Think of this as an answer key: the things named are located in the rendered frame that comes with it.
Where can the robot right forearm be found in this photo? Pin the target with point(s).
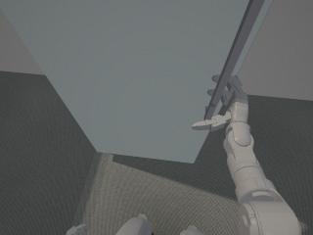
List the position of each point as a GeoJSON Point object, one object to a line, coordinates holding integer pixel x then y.
{"type": "Point", "coordinates": [246, 172]}

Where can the fridge door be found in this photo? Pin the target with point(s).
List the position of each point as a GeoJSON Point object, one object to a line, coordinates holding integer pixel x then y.
{"type": "Point", "coordinates": [134, 74]}

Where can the right robot shin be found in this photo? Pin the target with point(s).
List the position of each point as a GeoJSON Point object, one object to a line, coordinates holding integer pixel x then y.
{"type": "Point", "coordinates": [192, 227]}

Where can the right robot hand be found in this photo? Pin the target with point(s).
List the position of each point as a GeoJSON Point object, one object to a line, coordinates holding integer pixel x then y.
{"type": "Point", "coordinates": [236, 104]}

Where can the right robot upper arm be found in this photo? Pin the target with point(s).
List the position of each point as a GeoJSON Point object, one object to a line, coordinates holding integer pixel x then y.
{"type": "Point", "coordinates": [267, 218]}

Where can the handle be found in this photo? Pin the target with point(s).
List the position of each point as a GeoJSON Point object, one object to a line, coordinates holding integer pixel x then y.
{"type": "Point", "coordinates": [252, 11]}

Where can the left robot hand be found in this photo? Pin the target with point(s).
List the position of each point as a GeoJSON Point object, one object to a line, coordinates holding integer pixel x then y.
{"type": "Point", "coordinates": [78, 230]}

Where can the robot left thigh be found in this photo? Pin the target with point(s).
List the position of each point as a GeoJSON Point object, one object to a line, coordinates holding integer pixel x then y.
{"type": "Point", "coordinates": [136, 226]}

